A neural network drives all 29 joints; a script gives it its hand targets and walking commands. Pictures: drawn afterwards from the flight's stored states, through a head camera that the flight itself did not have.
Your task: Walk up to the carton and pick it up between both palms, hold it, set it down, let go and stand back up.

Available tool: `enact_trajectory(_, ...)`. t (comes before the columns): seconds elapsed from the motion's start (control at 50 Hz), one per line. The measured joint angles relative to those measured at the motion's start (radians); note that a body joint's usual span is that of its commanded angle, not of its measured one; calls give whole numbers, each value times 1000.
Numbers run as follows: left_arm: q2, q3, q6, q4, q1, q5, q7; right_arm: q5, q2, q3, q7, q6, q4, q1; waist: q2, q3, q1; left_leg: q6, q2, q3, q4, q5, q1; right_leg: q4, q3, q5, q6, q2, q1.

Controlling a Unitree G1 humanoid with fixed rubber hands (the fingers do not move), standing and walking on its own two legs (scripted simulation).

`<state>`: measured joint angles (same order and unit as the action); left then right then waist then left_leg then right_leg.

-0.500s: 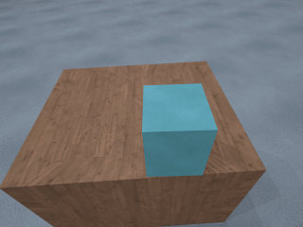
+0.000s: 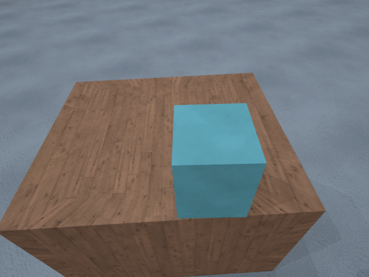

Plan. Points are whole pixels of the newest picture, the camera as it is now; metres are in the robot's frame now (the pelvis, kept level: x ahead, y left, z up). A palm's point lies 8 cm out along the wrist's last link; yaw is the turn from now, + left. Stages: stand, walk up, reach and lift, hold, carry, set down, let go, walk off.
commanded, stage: stand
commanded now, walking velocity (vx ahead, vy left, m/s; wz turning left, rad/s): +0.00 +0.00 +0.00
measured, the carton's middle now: (211, 162) +0.42 -0.05 -0.03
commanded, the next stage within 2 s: none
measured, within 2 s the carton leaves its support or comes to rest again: neither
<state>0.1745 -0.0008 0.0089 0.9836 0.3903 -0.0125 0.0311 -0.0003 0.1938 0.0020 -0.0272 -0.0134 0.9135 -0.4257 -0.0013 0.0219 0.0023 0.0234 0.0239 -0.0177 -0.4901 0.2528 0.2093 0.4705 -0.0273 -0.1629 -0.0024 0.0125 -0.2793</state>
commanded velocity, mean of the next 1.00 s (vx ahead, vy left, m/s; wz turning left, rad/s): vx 0.00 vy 0.00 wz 0.00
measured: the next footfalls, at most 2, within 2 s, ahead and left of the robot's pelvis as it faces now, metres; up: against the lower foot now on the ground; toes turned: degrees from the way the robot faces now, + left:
none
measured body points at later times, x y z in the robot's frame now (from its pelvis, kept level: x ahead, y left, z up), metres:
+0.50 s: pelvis +0.02 +0.00 +0.00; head +0.01 +0.00 +0.45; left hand +0.01 +0.23 -0.15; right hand +0.02 -0.24 -0.15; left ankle +0.01 +0.10 -0.74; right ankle +0.06 -0.12 -0.74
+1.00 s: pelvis +0.03 -0.01 +0.00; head +0.03 -0.01 +0.45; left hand +0.02 +0.22 -0.15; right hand +0.02 -0.23 -0.15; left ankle +0.01 +0.10 -0.74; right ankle +0.06 -0.12 -0.74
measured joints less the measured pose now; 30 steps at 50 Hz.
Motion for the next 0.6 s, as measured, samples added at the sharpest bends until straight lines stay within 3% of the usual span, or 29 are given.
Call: enact_trajectory(0.6, -12, -7, -1, 63, -41, 8, 11, -5, -21, -8, -13, 0, 67, 41, 1, -22, 3, -6, -5, 10, 43, 10, -46, -33, -9, -18, -3, -5, 44)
